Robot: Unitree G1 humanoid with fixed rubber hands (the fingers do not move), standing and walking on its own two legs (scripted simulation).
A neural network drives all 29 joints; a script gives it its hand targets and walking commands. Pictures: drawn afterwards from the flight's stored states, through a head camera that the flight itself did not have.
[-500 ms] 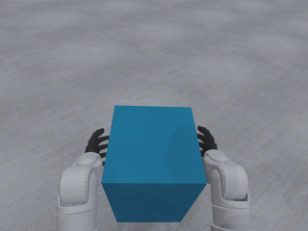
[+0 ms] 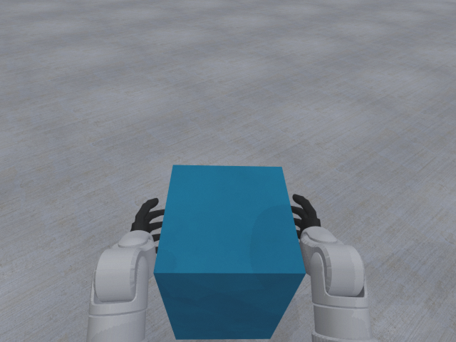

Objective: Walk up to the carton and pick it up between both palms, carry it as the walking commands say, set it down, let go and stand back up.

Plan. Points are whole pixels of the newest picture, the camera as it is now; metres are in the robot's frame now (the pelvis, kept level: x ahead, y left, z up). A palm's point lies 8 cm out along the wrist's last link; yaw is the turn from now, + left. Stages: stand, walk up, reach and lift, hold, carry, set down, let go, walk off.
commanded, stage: carry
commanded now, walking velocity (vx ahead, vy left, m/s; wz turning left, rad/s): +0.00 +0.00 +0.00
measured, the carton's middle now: (225, 258) +0.28 +0.00 +0.02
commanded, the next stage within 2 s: hold in 1.10 s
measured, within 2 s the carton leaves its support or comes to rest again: neither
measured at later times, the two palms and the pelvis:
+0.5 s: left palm (139, 259) +0.25 +0.13 +0.08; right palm (315, 253) +0.25 -0.14 +0.09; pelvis -0.03 +0.00 +0.00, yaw +0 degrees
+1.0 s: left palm (137, 269) +0.24 +0.14 +0.06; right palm (308, 263) +0.25 -0.14 +0.06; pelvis -0.04 +0.00 +0.00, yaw +0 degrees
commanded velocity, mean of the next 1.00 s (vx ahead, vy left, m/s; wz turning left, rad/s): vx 0.00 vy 0.00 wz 0.00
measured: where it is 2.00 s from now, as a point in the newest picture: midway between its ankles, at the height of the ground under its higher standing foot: outside the picture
